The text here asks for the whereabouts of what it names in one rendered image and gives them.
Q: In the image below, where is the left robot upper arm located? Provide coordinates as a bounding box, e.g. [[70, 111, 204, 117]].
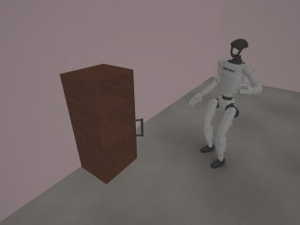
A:
[[241, 64, 260, 88]]

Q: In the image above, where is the cupboard door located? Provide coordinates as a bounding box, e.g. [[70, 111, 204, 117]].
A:
[[130, 73, 137, 157]]

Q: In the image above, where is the left robot foot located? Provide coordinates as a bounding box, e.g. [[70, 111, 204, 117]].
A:
[[210, 158, 225, 169]]

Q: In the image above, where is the robot right forearm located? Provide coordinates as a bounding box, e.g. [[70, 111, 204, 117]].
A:
[[201, 79, 218, 96]]

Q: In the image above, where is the robot left forearm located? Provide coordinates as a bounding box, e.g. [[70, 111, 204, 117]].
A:
[[250, 85, 263, 96]]

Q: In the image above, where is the robot left shin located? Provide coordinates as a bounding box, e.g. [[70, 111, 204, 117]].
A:
[[215, 138, 227, 161]]

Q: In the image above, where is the robot left hand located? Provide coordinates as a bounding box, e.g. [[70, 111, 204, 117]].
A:
[[238, 82, 252, 96]]

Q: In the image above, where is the handle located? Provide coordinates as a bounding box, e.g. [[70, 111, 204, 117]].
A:
[[135, 118, 143, 137]]

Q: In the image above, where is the robot right hand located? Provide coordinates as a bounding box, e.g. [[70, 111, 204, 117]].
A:
[[189, 93, 203, 107]]

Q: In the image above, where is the right robot upper arm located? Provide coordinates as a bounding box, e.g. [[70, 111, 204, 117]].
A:
[[215, 59, 229, 83]]

